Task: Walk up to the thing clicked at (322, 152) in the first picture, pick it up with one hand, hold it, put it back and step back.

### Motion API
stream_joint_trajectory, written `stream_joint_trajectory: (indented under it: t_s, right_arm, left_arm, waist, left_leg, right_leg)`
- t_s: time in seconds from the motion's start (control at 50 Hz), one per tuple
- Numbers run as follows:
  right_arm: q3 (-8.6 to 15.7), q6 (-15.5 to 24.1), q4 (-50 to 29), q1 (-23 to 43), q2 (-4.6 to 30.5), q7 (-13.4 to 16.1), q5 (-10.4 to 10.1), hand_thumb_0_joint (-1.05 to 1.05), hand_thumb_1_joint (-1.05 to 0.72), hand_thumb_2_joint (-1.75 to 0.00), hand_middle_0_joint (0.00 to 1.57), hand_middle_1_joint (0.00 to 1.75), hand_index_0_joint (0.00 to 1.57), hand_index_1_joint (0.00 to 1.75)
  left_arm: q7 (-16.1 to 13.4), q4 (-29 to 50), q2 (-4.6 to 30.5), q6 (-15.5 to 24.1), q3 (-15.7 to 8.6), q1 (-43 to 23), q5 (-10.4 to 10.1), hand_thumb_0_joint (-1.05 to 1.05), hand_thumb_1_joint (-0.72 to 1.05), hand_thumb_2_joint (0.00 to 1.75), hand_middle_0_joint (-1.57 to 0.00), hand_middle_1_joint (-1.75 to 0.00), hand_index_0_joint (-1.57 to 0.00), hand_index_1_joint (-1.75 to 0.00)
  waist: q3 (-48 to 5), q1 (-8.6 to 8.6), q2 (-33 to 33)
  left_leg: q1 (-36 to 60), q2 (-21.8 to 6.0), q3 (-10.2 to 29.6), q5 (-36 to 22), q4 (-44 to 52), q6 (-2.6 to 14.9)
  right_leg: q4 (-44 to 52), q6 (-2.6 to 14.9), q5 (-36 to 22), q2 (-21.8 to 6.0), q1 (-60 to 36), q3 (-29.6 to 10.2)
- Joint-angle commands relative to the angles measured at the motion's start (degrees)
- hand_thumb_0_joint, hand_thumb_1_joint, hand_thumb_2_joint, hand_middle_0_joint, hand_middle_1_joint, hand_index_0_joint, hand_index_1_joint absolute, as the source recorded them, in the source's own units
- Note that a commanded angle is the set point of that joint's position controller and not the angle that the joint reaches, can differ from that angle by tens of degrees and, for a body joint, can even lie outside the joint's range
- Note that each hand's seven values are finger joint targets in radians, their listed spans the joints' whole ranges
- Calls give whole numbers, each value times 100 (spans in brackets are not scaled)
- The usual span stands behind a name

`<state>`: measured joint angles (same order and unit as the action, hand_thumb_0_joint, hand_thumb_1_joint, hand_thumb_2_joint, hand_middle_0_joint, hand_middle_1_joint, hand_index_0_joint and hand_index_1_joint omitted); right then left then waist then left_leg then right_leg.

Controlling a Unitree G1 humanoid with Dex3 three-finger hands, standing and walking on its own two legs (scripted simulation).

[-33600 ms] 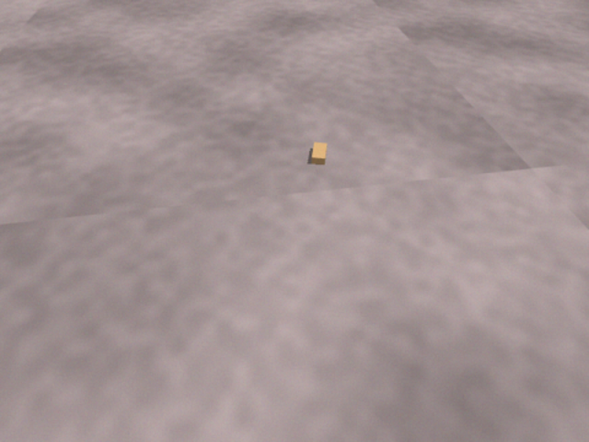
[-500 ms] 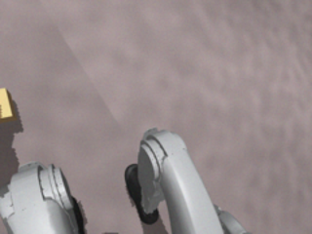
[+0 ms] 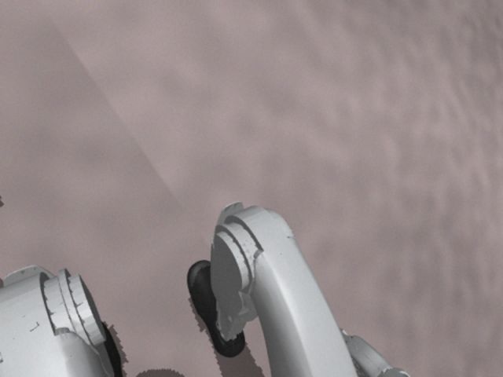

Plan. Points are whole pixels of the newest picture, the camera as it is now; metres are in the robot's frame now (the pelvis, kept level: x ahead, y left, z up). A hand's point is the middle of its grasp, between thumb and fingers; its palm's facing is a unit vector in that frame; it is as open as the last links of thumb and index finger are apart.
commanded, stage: rest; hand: left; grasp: from above
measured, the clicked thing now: out of the picture +0.45 +0.32 -0.28
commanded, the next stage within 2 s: open in 0.14 s
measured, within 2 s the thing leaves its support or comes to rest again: neither
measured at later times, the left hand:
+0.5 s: hand out of the picture +0.44 +0.31 -0.25, palm faces -0.47 -0.13 -0.87, open 10.6 cm
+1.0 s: hand out of the picture +0.44 +0.31 -0.25, palm faces -0.48 -0.13 -0.87, open 13.2 cm
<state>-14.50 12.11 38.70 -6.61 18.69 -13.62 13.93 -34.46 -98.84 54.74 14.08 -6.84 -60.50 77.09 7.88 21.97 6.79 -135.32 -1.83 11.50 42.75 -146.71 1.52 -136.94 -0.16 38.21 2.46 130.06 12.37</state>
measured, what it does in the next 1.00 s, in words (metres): stands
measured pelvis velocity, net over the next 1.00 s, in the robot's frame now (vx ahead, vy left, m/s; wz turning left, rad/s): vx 0.00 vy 0.00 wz -0.02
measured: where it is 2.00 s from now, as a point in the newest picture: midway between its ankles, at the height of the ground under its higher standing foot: (169, 355)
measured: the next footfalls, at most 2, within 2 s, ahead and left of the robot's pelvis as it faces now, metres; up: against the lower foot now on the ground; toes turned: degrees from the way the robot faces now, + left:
none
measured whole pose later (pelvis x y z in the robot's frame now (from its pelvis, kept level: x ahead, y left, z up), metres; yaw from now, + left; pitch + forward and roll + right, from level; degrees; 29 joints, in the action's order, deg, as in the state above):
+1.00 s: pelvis +0.00 +0.00 +0.00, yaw -1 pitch +29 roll -14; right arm -17.3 13.0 36.5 -5.9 19.5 -14.1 13.7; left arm -33.6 -99.8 57.2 13.7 -4.5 -61.7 75.4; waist 9.0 22.6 7.7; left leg -134.8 -2.0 12.5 42.2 -146.4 1.7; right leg -135.6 -0.6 37.1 3.1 129.2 13.1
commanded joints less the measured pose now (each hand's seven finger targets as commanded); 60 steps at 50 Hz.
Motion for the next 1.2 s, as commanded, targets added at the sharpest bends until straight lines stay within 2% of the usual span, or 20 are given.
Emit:
stream_joint_trajectory:
  t_s: [0.0, 0.02, 0.06, 0.08, 0.12, 0.22, 0.32, 0.34, 0.36, 0.44, 0.52, 0.6, 0.68, 0.7, 0.92, 1.0, 1.06, 1.12, 1.16, 1.18]
  right_arm:
    - [508, 16, 61, -1145, 1855, 13, 3, 0, -90, -90, 20, 30, 20, 30]
    - [509, 30, 17, -1159, 1858, -11, 26, 0, -90, -90, 20, 30, 20, 30]
    - [487, 41, 27, -1156, 1889, -3, 8, 0, -90, -90, 20, 30, 20, 30]
    - [482, 68, -40, -1054, 1883, -20, 7, 0, -91, -90, 20, 30, 20, 30]
    - [436, 68, 34, -1172, 1905, -19, -14, 0, -91, -90, 20, 30, 20, 30]
    - [377, 37, -24, -1167, 1897, 1, -19, 0, -91, -90, 20, 30, 20, 30]
    - [344, 32, -86, -1053, 1903, 28, -33, 0, -90, -90, 20, 30, 20, 30]
    - [373, 17, -73, -1046, 1938, 51, -49, 0, -89, -90, 20, 30, 20, 30]
    - [378, 16, -124, -1010, 1914, 52, -49, 0, -89, -90, 20, 30, 20, 30]
    - [317, 10, -60, -1044, 1903, 39, -20, 0, -89, -90, 20, 30, 20, 30]
    - [322, 65, -129, -988, 1989, 12, -15, 0, -89, -90, 20, 30, 20, 30]
    - [301, 82, -100, -1044, 1937, 2, -7, 0, -89, -90, 20, 30, 20, 30]
    - [333, 93, -174, -1007, 1958, -18, -6, 0, -89, -90, 20, 30, 20, 30]
    - [346, 67, -126, -1008, 1974, -1, -23, 0, -89, -90, 20, 30, 20, 30]
    - [295, 84, -177, -1030, 1954, -17, -10, 0, -89, -90, 20, 30, 20, 30]
    - [308, 58, -152, -1016, 1945, 30, -65, 0, -89, -90, 20, 30, 20, 30]
    - [277, 52, -172, -1046, 1960, 6, -41, 0, -89, -90, 20, 30, 20, 30]
    - [290, 56, -167, -1083, 1977, 37, -57, 0, -89, -90, 20, 30, 20, 30]
    - [292, 48, -177, -989, 1952, 29, -53, 0, -89, -90, 20, 30, 20, 30]
    - [231, 48, -171, -1099, 1896, 4, -41, 0, -89, -90, 20, 30, 20, 30]
  left_arm:
    - [-330, 444, 1384, 9, -98, -1468, -103, 0, 74, 65, -106, -58, -108, -56]
    - [-291, 470, 1229, 1, -1, -1546, -99, 0, 75, 66, -106, -60, -108, -57]
    - [-296, 576, 1375, -21, -84, -1593, -174, 0, 73, 67, -105, -60, -107, -58]
    - [-245, 527, 1164, -22, 122, -1611, -174, 0, 73, 67, -105, -60, -107, -58]
    - [-267, 482, 1464, -31, -47, -1537, -209, 0, 72, 66, -103, -60, -105, -58]
    - [-219, 400, 1442, -11, -17, -1505, -223, 0, 72, 62, -104, -57, -106, -55]
    - [-182, 459, 1458, 34, 69, -1595, -219, 0, 32, 55, -64, -57, -66, -55]
    - [-207, 675, 1560, 50, 8, -1551, -227, 0, 24, 53, -57, -57, -59, -55]
    - [-196, 533, 1356, 34, 152, -1489, -200, 0, 16, 53, -53, -57, -55, -55]
    - [-252, 492, 1420, 78, 123, -1641, -182, 0, -9, 62, -42, -66, -44, -64]
    - [-223, 566, 1301, 69, 275, -1684, -187, 0, -15, 68, -38, -69, -39, -68]
    - [-283, 488, 1504, 20, 74, -1472, -212, 0, -21, 72, -31, -78, -33, -76]
    - [-207, 547, 1240, -31, 272, -1595, -177, 0, -28, 78, -25, -83, -26, -82]
    - [-240, 649, 1413, -31, 157, -1578, -221, 0, -29, 79, -23, -87, -25, -85]
    - [-122, 389, 1267, -9, 275, -1500, -259, 0, -43, 90, -12, -97, -13, -96]
    - [-163, 660, 1500, 60, 156, -1564, -290, 0, -45, 93, -9, -101, -11, -99]
    - [-133, 500, 1267, 42, 318, -1544, -283, 0, -46, 94, -7, -103, -9, -101]
    - [-183, 745, 1611, 54, 116, -1623, -254, 0, -46, 94, -7, -103, -9, -100]
    - [-186, 562, 1433, 11, 194, -1449, -247, 0, -46, 94, -7, -103, -9, -101]
    - [-178, 495, 1372, -5, 205, -1453, -225, 0, -45, 95, -7, -103, -9, -101]
  waist:
    - [-3676, 214, -2893]
    - [-3615, 315, -2855]
    - [-3762, 269, -2950]
    - [-3679, 305, -2940]
    - [-3745, 269, -2841]
    - [-3608, 290, -2881]
    - [-3523, 306, -2885]
    - [-3735, 177, -3006]
    - [-3709, 215, -3064]
    - [-3525, 331, -3024]
    - [-3493, 364, -2996]
    - [-3612, 208, -2923]
    - [-3651, 324, -3136]
    - [-3807, 205, -3215]
    - [-3436, 363, -2816]
    - [-3735, 196, -3032]
    - [-3510, 360, -2883]
    - [-3711, 190, -3061]
    - [-3680, 192, -2987]
    - [-3577, 316, -2885]
  left_leg:
    - [2666, -73, -283, -1458, 1515, -70]
    - [2666, -70, -297, -1451, 1464, -45]
    - [2804, -75, -271, -1548, 1479, -56]
    - [2780, -85, -270, -1538, 1453, -51]
    - [2722, -84, -245, -1606, 1450, -45]
    - [2682, -86, -207, -1487, 1549, -58]
    - [2656, -103, -173, -1280, 1545, -60]
    - [2816, -111, -171, -1449, 1591, -86]
    - [2845, -110, -182, -1528, 1572, -98]
    - [2711, -114, -164, -1420, 1568, -89]
    - [2798, -130, -129, -1422, 1558, -92]
    - [2717, -112, -169, -1401, 1595, -85]
    - [2980, -133, -117, -1537, 1608, -132]
    - [2987, -139, -120, -1581, 1650, -137]
    - [2653, -119, -196, -1361, 1502, -60]
    - [2810, -139, -147, -1469, 1586, -105]
    - [2645, -126, -193, -1474, 1507, -66]
    - [2780, -119, -193, -1471, 1587, -94]
    - [2763, -135, -164, -1544, 1564, -104]
    - [2754, -133, -154, -1592, 1521, -96]
  right_leg:
    - [1134, 150, -1623, 313, -2224, 251]
    - [1152, 131, -1631, 299, -2190, 248]
    - [1151, 134, -1708, 303, -2253, 254]
    - [1153, 136, -1716, 316, -2223, 235]
    - [1196, 116, -1773, 312, -2361, 264]
    - [1180, 141, -1639, 323, -2298, 292]
    - [1195, 144, -1490, 319, -2185, 293]
    - [1218, 155, -1596, 338, -2305, 296]
    - [1173, 169, -1662, 355, -2292, 281]
    - [1180, 156, -1610, 342, -2193, 317]
    - [1187, 142, -1614, 362, -2169, 324]
    - [1250, 139, -1589, 365, -2322, 312]
    - [1123, 163, -1683, 354, -2156, 347]
    - [1176, 173, -1714, 382, -2321, 334]
    - [1247, 130, -1590, 366, -2286, 282]
    - [1222, 164, -1622, 365, -2360, 292]
    - [1238, 136, -1671, 395, -2330, 298]
    - [1251, 159, -1605, 364, -2379, 280]
    - [1190, 160, -1672, 383, -2309, 308]
    - [1177, 138, -1745, 370, -2318, 324]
